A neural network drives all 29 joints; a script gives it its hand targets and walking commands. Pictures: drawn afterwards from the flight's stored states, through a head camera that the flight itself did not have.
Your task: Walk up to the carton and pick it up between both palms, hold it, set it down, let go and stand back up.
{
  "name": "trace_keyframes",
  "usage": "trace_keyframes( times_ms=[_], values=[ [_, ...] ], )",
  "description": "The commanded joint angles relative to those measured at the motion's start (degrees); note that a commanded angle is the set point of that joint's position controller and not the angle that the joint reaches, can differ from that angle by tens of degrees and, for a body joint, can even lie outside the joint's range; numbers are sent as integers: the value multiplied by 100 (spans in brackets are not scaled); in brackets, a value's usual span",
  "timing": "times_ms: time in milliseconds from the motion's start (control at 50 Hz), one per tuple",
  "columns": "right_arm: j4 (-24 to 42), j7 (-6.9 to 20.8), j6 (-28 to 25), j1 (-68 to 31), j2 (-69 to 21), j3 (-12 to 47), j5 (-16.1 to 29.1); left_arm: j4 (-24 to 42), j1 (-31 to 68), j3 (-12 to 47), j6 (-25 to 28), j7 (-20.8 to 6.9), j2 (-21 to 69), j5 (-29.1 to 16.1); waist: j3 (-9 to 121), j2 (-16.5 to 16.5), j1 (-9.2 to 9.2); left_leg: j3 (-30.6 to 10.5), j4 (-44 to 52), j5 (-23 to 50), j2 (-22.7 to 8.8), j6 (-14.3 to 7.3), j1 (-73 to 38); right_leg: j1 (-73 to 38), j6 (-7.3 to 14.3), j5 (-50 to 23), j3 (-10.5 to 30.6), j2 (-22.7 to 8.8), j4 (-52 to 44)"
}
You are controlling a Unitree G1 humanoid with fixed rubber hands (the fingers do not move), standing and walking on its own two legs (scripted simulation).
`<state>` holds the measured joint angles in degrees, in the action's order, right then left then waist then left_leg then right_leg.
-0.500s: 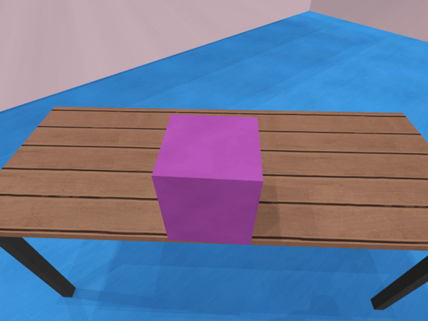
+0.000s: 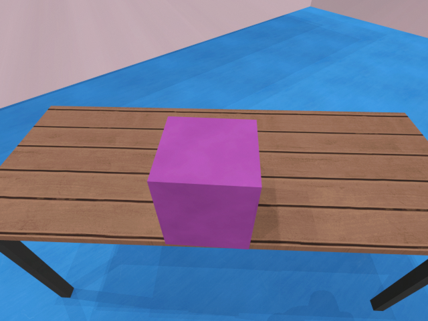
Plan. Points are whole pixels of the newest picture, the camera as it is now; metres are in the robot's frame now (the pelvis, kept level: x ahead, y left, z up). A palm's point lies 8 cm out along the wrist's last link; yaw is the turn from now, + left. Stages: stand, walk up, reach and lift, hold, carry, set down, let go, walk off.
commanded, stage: stand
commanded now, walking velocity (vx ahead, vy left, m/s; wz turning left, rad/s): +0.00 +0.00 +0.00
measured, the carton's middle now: (209, 184) +0.44 +0.02 -0.02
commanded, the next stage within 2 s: none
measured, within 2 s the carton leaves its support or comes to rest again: neither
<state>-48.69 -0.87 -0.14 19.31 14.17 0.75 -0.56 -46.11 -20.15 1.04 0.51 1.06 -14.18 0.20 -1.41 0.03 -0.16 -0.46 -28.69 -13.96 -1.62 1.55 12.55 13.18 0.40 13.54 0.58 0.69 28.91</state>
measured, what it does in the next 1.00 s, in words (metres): stands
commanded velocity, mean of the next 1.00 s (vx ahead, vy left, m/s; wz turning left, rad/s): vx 0.00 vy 0.00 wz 0.00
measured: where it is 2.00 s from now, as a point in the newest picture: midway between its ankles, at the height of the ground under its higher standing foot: outside the picture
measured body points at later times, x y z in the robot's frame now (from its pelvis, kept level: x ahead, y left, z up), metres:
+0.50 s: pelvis +0.01 +0.00 +0.00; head +0.01 +0.00 +0.45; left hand +0.05 +0.25 -0.13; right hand +0.04 -0.25 -0.14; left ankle +0.02 +0.14 -0.74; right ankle +0.02 -0.11 -0.74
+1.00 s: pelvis +0.01 +0.01 +0.00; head +0.02 +0.01 +0.45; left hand +0.05 +0.25 -0.14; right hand +0.04 -0.25 -0.14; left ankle +0.02 +0.14 -0.74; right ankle +0.02 -0.11 -0.74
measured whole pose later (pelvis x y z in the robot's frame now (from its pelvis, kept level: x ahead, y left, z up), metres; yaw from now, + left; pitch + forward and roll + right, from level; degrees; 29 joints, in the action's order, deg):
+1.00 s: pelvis +0.01 +0.01 +0.00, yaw -1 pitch -2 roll +0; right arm -53.8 -1.7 -0.1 18.6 12.9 0.6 -0.3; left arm -52.3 -19.2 1.0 0.4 1.8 -13.0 0.0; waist -2.0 -0.3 -0.1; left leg 0.5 -26.0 -13.8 -1.5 1.2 10.4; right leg 11.4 -0.1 13.1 1.5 0.5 26.2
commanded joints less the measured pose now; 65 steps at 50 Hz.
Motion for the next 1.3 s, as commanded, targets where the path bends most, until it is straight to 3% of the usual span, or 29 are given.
trace_keyframes(
  times_ms=[0, 1280],
  values=[
    [298, -43, -94, 222, 761, -199, 2, 310, -184, -226, 107, 39, -790, -3, -211, -22, 0, -416, 584, 57, -356, -223, 122, 202, 81, -92, 606, -519, -747],
    [-449, -142, -72, 264, 554, -167, 34, -595, -209, -158, 70, 132, -546, -22, -274, -16, -1, -289, 843, 316, -421, -201, -111, -10, 12, -501, 563, -539, -857]
  ],
)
